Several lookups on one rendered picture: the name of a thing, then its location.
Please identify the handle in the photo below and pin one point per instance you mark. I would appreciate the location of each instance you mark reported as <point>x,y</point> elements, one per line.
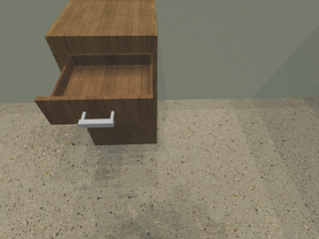
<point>84,123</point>

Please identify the drawer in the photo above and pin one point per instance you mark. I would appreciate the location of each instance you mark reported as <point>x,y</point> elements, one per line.
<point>99,84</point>

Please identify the cabinet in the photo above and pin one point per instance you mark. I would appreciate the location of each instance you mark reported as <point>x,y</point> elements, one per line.
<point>110,27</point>

